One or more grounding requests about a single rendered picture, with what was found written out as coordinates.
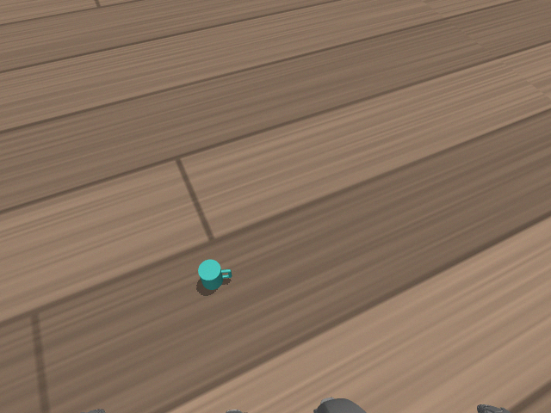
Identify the mug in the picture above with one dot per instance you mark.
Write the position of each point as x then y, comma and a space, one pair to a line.
211, 274

